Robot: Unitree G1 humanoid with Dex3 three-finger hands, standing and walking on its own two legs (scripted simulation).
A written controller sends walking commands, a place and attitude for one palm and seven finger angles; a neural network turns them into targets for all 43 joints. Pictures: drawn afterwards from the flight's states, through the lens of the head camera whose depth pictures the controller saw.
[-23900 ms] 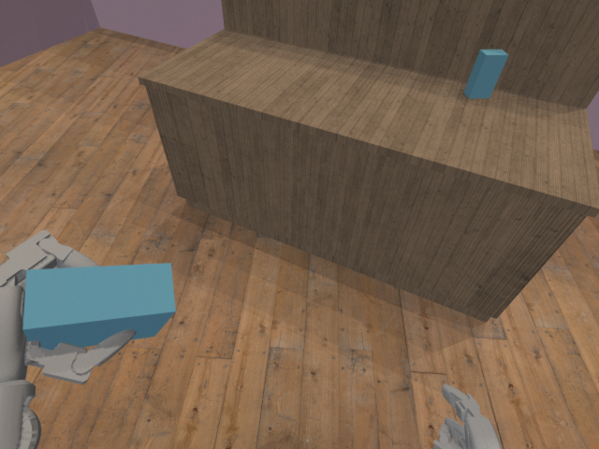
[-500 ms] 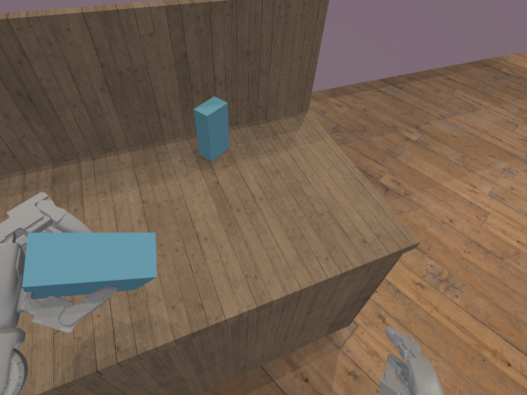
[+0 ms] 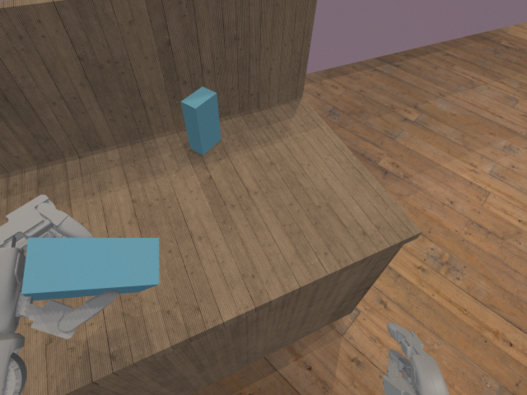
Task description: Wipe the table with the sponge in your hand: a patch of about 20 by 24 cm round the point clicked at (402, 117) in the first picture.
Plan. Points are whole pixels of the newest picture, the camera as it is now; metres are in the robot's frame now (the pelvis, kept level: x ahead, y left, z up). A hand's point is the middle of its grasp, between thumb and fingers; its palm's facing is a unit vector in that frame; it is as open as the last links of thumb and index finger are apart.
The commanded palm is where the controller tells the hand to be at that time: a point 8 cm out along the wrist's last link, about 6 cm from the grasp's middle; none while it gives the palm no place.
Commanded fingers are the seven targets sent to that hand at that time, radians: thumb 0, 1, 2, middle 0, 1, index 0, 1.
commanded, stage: come to a stop and stand still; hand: left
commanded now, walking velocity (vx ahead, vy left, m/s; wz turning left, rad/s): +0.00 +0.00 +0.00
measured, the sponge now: (112, 269) +0.23 +0.20 +0.13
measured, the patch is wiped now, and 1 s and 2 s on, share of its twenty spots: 0.00 0.00 0.00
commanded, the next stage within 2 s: look again from close up in 0.92 s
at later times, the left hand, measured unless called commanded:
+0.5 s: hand (39, 267) +0.22 +0.26 +0.15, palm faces +0.37 -0.85 -0.38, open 9.4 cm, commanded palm +0.16 +0.29 +0.17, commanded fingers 0.00 0.10 1.30 -1.20 -1.60 -1.20 -1.60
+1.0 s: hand (52, 282) +0.20 +0.24 +0.15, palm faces +0.35 -0.86 -0.37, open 9.4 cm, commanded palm +0.14 +0.28 +0.17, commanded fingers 0.00 0.10 1.30 -1.20 -1.60 -1.20 -1.60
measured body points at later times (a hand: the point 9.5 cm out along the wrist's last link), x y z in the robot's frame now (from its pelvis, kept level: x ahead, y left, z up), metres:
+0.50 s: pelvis +0.01 +0.01 +0.00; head +0.03 +0.03 +0.45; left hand +0.19 +0.31 +0.17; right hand +0.21 -0.20 -0.06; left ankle +0.02 +0.06 -0.74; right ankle +0.00 -0.11 -0.74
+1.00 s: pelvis -0.01 +0.00 +0.00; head +0.01 +0.02 +0.45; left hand +0.18 +0.29 +0.17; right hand +0.16 -0.23 -0.07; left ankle +0.02 +0.06 -0.74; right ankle +0.00 -0.11 -0.74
